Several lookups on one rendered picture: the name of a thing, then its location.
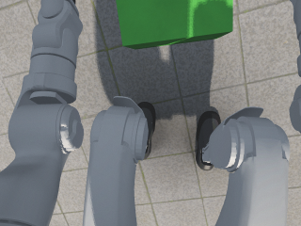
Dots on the right robot forearm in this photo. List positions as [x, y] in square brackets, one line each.
[297, 21]

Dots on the left robot upper arm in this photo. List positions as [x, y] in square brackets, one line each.
[42, 137]

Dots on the robot right shin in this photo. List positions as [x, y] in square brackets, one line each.
[210, 152]

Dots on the carton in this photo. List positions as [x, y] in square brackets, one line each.
[153, 23]

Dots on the right robot foot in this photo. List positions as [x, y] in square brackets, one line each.
[207, 122]

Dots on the left robot forearm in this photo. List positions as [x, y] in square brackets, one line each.
[53, 57]

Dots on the right robot upper arm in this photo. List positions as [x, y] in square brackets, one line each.
[295, 110]

